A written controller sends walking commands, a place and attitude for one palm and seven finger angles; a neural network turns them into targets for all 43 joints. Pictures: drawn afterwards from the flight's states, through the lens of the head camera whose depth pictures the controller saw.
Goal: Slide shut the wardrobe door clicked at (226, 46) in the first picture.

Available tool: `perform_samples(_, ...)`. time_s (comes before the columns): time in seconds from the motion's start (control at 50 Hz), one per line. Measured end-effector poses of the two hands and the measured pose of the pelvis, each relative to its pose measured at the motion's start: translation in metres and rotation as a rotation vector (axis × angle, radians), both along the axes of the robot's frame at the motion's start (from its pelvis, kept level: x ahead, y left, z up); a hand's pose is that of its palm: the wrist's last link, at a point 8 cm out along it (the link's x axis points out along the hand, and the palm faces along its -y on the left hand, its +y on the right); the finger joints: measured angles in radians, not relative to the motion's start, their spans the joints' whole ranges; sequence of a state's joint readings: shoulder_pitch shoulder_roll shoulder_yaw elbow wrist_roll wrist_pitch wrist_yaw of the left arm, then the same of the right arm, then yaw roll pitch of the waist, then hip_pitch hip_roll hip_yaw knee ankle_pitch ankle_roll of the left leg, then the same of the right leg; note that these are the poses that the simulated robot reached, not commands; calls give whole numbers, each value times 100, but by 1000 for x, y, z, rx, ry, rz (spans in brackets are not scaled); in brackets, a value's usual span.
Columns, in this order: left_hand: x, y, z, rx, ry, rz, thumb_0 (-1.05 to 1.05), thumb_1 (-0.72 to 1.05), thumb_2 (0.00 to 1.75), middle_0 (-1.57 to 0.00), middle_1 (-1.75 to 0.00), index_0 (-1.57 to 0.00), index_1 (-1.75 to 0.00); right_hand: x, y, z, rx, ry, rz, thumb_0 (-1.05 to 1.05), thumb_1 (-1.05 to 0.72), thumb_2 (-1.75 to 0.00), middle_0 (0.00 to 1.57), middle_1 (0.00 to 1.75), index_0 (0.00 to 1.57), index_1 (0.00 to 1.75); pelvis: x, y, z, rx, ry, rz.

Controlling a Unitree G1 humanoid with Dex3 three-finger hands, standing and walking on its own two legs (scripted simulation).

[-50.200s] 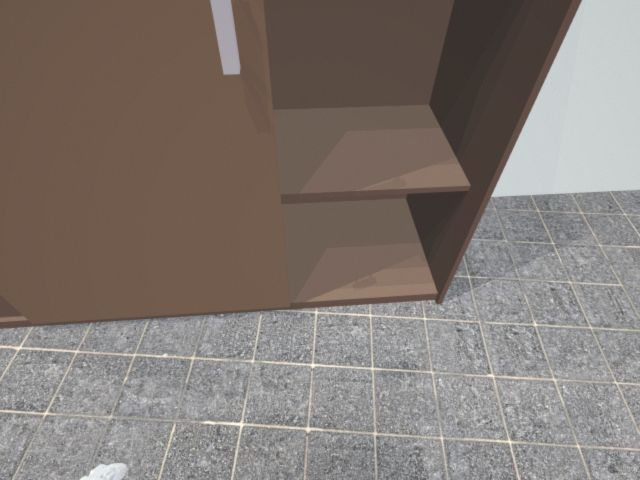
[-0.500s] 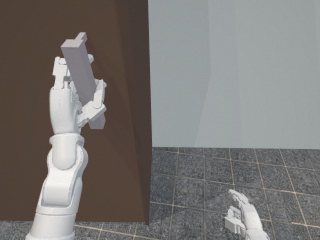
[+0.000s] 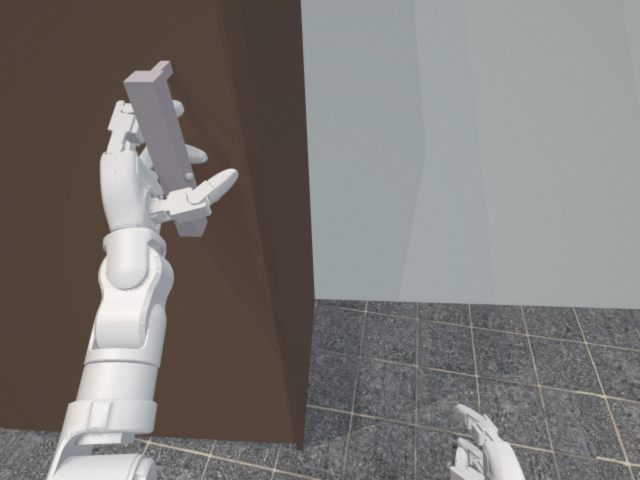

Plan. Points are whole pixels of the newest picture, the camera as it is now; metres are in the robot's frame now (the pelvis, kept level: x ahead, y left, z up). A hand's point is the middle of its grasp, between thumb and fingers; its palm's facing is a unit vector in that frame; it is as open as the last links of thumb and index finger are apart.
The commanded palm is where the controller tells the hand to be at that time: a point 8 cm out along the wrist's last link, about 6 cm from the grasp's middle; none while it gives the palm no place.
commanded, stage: loosen the grip on the handle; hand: left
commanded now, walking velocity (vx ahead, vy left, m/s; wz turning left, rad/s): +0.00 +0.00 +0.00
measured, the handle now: (179, 153) +0.38 +0.19 +0.25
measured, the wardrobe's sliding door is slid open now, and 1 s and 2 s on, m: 0.00 0.00 0.00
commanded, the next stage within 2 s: slip the hand off the handle in 0.32 s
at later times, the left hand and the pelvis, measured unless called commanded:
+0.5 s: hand (186, 186) +0.35 +0.17 +0.24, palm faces +0.16 -0.98 -0.07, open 15.3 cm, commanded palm +0.32 +0.23 +0.24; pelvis +0.03 +0.01 +0.00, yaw +0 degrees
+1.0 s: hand (136, 184) +0.34 +0.23 +0.24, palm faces +0.27 -0.96 -0.04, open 14.8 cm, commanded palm +0.31 +0.29 +0.24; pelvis +0.03 +0.01 +0.00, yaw -2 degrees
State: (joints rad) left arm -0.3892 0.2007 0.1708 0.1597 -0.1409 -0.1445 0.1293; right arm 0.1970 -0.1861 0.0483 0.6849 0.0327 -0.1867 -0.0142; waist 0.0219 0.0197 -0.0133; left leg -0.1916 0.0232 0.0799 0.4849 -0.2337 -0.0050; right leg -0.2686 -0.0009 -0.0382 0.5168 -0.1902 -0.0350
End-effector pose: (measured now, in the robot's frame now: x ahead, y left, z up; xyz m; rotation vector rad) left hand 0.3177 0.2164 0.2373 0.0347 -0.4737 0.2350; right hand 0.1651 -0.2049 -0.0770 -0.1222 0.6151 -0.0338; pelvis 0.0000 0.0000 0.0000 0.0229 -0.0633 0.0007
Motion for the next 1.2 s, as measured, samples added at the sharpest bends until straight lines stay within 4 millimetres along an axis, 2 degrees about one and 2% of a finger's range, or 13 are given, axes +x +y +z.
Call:
perform_samples(0.08,0,-4,-3,24,-32,43,-3,-17,38,-54,-139,-19,-124,-14,-24,-1,-25,-6,-24,1,-90,-90,20,30,20,30,-3,-10,-2,-2,2,-10)
perform_samples(0.14,1,-3,-4,57,-52,48,-2,-33,31,-54,-137,-15,-122,-23,-41,-4,-56,25,-40,1,-90,-90,20,30,20,30,-4,-14,-3,-9,14,-12)
perform_samples(0.22,1,0,-5,91,-70,21,-1,-45,25,-55,-134,-14,-118,-28,-58,-9,-90,73,-69,1,-90,-90,20,30,20,30,-2,-16,-4,-17,31,-16)
perform_samples(0.3,1,2,-6,104,-80,-9,-1,-52,22,-54,-132,-14,-112,-22,-62,-11,-107,92,-80,1,-90,-90,19,30,20,30,3,-13,-4,-23,45,-10)
perform_samples(0.4,2,5,-7,105,-87,-40,-1,-55,21,-54,-129,-15,-108,0,-46,-9,-101,78,-57,1,-90,-90,19,30,20,30,14,-4,-3,-27,59,-2)
perform_samples(0.58,2,12,-6,121,-82,-110,-1,-56,20,-54,-125,-18,-104,50,10,2,-47,-4,27,1,-90,-90,20,30,20,30,36,13,-1,-22,62,-9)
perform_samples(0.7,2,17,-3,117,-58,-157,-1,-56,20,-55,-122,-21,-104,63,32,6,-16,-23,36,1,-90,-90,20,30,20,30,43,20,-1,-23,56,-18)
perform_samples(0.78,2,18,-2,104,-49,-170,-1,-56,20,-56,-121,-23,-105,60,32,5,-11,-7,13,1,-90,-90,20,30,20,30,43,20,-1,-23,51,-25)
perform_samples(0.88,2,22,-3,73,-46,-146,-1,-56,20,-57,-119,-24,-107,45,18,1,-25,35,-34,1,-90,-90,20,30,20,30,40,18,-1,-23,47,-34)
perform_samples(0.98,-5,49,-4,63,-37,-2,-1,-56,20,-54,-119,-25,-110,25,-4,-5,-57,82,-73,1,-90,-90,20,30,20,30,36,12,-1,-21,46,-38)
perform_samples(1.06,-14,82,-4,92,-30,112,-1,-56,20,-44,-118,-26,-113,10,-21,-7,-92,104,-83,1,-90,-90,20,30,20,30,32,8,-1,-22,48,-29)
perform_samples(1.1,-20,90,-2,106,-45,122,-1,-56,20,-39,-118,-26,-113,5,-28,-8,-111,106,-81,1,-90,-90,20,30,20,30,31,6,-1,-24,50,-24)
perform_samples(1.2,-36,78,2,142,-96,23,-1,-56,20,-31,-116,-25,-114,4,-36,-5,-136,75,-73,1,-90,-90,20,30,20,30,30,7,-2,-26,48,-12)
